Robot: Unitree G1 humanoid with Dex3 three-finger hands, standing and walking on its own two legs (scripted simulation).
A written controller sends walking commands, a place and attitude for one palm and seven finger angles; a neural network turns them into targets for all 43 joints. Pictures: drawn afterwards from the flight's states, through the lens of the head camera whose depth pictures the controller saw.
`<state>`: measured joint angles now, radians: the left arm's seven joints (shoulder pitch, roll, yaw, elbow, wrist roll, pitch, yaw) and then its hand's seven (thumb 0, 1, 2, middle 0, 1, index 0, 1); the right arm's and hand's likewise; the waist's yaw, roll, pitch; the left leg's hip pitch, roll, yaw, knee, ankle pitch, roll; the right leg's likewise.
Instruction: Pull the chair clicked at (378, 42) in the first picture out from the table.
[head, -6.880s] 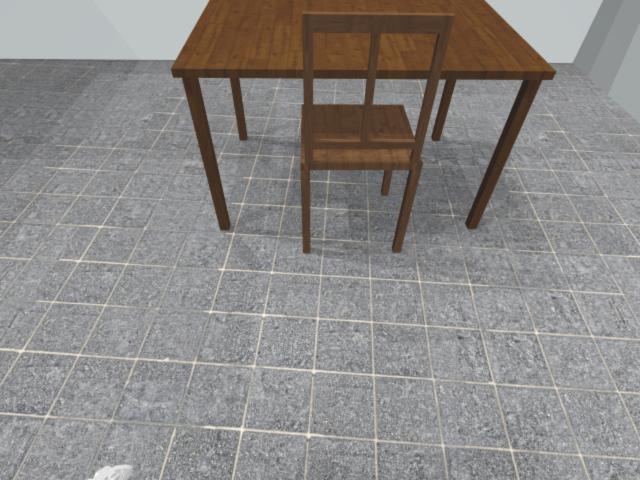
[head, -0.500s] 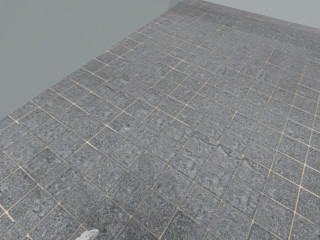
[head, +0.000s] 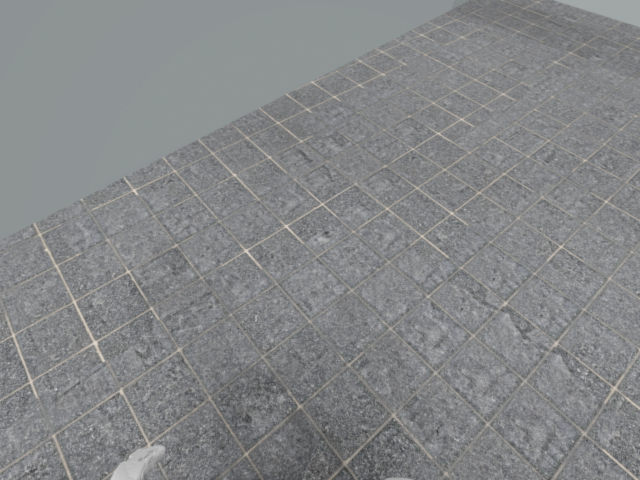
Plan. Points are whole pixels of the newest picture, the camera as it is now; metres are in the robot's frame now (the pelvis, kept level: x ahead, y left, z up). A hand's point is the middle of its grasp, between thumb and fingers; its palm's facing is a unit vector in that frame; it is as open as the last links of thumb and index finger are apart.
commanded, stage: turn to face it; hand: left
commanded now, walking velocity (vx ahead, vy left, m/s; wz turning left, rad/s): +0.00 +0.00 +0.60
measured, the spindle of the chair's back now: out of the picture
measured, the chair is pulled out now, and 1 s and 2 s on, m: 0.00 0.00 0.00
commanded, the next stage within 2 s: none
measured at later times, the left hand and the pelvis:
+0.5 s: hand out of the picture -0.07 +0.15 -0.15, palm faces +0.37 -0.89 -0.28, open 7.4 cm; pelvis -0.03 -0.05 +0.00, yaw +20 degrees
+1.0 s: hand out of the picture -0.07 +0.21 -0.15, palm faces +0.58 -0.77 -0.27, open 7.4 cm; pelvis -0.05 -0.03 +0.00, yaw +37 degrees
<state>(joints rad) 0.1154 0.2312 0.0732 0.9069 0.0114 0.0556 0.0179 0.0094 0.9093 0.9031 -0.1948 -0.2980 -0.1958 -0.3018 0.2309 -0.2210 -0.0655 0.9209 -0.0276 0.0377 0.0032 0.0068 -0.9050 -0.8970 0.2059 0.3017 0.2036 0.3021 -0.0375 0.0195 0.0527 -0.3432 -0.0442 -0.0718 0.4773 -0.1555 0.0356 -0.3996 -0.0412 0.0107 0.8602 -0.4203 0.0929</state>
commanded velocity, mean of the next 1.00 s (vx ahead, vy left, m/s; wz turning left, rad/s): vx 0.00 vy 0.00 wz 0.60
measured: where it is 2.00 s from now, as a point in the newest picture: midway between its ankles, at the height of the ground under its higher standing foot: outside the picture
